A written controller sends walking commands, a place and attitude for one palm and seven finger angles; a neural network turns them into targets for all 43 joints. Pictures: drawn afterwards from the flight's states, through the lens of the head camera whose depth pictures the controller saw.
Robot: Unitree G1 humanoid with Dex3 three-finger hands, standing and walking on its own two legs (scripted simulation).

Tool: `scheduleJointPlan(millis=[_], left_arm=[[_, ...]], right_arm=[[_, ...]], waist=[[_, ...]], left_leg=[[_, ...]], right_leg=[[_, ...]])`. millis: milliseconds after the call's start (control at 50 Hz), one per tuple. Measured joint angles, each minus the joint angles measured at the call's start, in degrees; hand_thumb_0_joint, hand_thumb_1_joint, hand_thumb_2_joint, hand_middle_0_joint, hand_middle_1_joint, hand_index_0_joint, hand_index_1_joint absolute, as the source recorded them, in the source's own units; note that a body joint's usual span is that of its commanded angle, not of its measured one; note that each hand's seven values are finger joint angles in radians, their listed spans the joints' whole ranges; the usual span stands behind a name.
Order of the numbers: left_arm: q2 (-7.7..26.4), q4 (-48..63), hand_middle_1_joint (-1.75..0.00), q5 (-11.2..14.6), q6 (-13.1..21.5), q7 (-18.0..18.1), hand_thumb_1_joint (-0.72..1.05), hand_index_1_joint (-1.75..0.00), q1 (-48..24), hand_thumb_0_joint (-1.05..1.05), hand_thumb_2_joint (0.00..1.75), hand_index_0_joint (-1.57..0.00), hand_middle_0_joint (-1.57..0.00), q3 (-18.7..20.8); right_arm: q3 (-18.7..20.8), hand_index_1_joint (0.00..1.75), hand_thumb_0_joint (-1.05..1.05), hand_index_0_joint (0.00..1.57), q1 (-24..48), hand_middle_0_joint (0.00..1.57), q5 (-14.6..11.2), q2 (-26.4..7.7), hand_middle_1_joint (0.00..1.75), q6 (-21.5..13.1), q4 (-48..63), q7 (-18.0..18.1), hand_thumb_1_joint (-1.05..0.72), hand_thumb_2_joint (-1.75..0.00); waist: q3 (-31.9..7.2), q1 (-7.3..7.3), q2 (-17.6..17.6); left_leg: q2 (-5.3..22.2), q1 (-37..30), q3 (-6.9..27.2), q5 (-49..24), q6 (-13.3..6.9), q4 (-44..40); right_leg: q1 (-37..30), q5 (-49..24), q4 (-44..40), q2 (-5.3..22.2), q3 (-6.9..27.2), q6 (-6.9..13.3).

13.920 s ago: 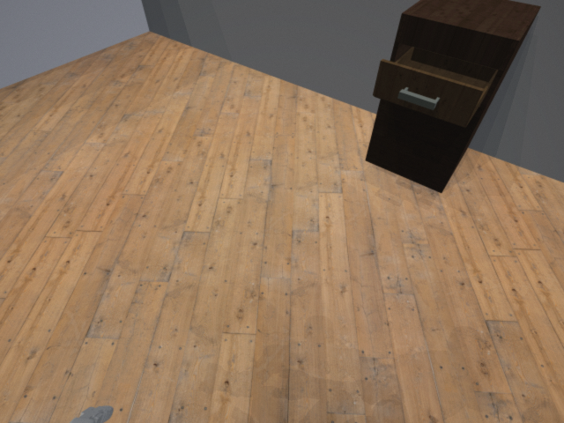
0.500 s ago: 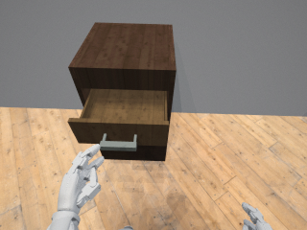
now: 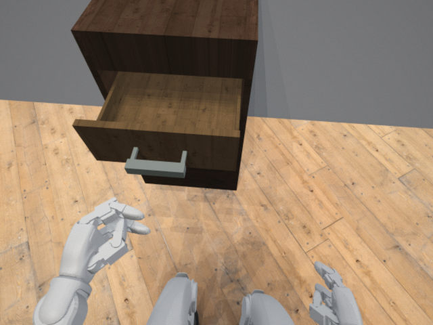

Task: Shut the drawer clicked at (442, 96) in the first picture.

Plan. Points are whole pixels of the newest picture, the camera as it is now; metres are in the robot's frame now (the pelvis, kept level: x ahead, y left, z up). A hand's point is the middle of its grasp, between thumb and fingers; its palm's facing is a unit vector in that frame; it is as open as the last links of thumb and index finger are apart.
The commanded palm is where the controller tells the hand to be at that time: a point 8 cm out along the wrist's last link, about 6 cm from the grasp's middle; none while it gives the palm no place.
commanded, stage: raise the hand and make a fist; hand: left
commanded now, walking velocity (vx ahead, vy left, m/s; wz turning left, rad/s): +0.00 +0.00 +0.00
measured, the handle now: (157, 160) +0.48 +0.18 -0.08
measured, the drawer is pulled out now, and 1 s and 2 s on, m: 0.19 0.19 0.19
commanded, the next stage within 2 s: bring the fist close to the handle in 1.12 s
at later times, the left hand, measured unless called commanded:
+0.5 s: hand (135, 240) +0.25 +0.16 +0.03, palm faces -0.07 -1.00 +0.02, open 3.1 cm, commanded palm +0.25 +0.21 +0.03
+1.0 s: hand (140, 231) +0.27 +0.15 +0.03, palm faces -0.05 -1.00 +0.01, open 3.2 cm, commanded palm +0.25 +0.20 +0.03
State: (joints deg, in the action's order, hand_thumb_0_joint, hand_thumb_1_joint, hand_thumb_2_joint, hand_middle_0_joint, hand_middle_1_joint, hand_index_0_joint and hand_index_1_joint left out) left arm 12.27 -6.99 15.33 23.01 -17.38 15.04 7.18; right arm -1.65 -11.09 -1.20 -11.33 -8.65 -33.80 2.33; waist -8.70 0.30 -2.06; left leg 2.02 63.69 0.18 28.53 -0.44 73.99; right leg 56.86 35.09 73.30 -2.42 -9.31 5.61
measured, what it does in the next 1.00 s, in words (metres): stands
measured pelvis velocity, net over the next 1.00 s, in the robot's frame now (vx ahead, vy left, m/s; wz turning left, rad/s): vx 0.01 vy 0.05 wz -0.03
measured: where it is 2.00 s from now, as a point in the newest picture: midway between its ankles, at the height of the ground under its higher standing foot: outside the picture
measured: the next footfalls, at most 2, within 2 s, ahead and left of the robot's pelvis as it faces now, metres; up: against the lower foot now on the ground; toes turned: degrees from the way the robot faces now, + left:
none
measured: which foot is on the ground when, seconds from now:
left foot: down 0.00-1.00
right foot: down 0.00-1.00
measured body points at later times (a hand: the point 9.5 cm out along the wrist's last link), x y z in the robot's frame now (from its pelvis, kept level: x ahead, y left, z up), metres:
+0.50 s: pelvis +0.00 +0.05 +0.00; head +0.09 +0.06 +0.44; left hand +0.25 +0.21 +0.03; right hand +0.20 -0.18 -0.08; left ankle +0.06 +0.12 -0.62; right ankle +0.01 -0.06 -0.62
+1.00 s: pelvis +0.01 +0.05 +0.00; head +0.10 +0.06 +0.44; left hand +0.26 +0.21 +0.03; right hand +0.17 -0.19 -0.09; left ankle +0.06 +0.12 -0.62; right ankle +0.01 -0.06 -0.62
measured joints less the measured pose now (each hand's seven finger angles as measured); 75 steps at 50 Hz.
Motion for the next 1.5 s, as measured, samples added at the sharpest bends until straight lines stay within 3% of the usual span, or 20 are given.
scheduleJointPlan(millis=[160,320,500,620,840,1000,1260,1500], left_arm=[[-2.41,2.01,-1.14,-2.1,4.6,5.54,0.9,-1.13,3.93,0.01,0.9,-0.96,-0.97,-2.07],[-2.9,3.81,-1.31,-4.68,7.42,10.6,0.9,-1.31,4.51,0.01,0.9,-1.12,-1.13,-6.73],[-4.55,4.14,-1.5,-9.34,4.89,15.5,0.9,-1.5,1.03,0.01,0.9,-1.3,-1.3,-12.28],[-4.88,1.78,-1.57,-10.67,2.83,17.51,0.9,-1.56,-3.32,0.01,0.9,-1.37,-1.37,-12.76],[-5.09,0.93,-1.6,-10.55,2.16,17.98,0.9,-1.6,-3.74,0.01,0.9,-1.39,-1.4,-12.97],[-4.72,2.27,-1.6,-10.75,4.9,19.29,0.9,-1.6,-0.53,0.01,0.9,-1.4,-1.4,-12.98],[-3.91,1.02,-1.6,-9.13,5.12,17.45,0.9,-1.6,-1.86,0.01,0.9,-1.4,-1.4,-11.32],[-3.25,-7.96,-1.6,-8.73,7.07,15.66,0.9,-1.6,-10.58,0.01,0.9,-1.4,-1.4,-8.8]], right_arm=[[3.32,0.3,0.01,0.2,-3.06,0.2,0.26,-2.52,0.3,1.15,-0.55,-0.4,-0.9,-0.9],[3.68,0.3,0.01,0.19,-1.27,0.2,1.06,-3.73,0.3,1.61,2.46,-1.27,-0.9,-0.9],[0.73,0.3,0.01,0.2,1.24,0.2,1.63,-1.93,0.3,4.39,6.86,-2.89,-0.9,-0.9],[-0.83,0.3,0.01,0.2,1.59,0.2,1.82,-0.62,0.3,6.33,7.39,-3.41,-0.9,-0.9],[-0.18,0.3,0.01,0.2,-0.95,0.2,1.62,-1.35,0.3,8.79,6.34,-3.74,-0.9,-0.9],[0.97,0.3,0.01,0.2,-1.6,0.2,1.74,-2.38,0.3,8.94,6.08,-3.72,-0.9,-0.9],[0.5,0.3,0.01,0.2,0.03,0.2,1.35,-1.83,0.3,8.7,6.02,-3.38,-0.9,-0.9],[0.72,0.3,0.01,0.2,1.44,0.2,1.7,-2.38,0.3,7.99,4.17,-3.37,-0.9,-0.9]], waist=[[-0.68,-1.72,0.38],[-1.17,-1.99,0.62],[-1.74,-0.89,0.15],[-1.88,-0.43,0.29],[-2.07,-1.15,0.37],[-2.05,-1.71,0.46],[-2.09,-1.22,0.09],[-2.62,-1.35,0.67]], left_leg=[[-0.19,-0.94,-2.52,-0.27,-1.63,-2.4],[-0.46,1.68,-2.95,0.74,-3.13,0.28],[-1.28,2.67,-2.91,0.78,-4.29,1.35],[-1.41,2.86,-2.88,0.76,-4.57,1.54],[-1.2,1.84,-3.07,0.95,-4.6,0.62],[-1.06,1.85,-3.11,1.22,-4.27,0.63],[-0.78,2.18,-2.52,1.41,-3.27,1.0],[-0.31,7.47,-1.77,2.64,-2.47,5.33]], right_leg=[[0.01,-0.92,-1.88,0.31,2.53,-1.08],[2.21,-0.34,0.16,0.75,2.83,-2.16],[2.62,-0.33,0.81,1.61,2.65,-3.32],[2.67,-0.42,0.81,1.72,2.62,-3.6],[1.73,-0.58,-0.4,1.41,2.95,-3.69],[1.91,-0.23,-0.17,1.25,3.03,-3.37],[2.32,0.32,0.49,0.9,2.5,-2.35],[7.46,2.0,5.02,0.62,1.63,-1.31]])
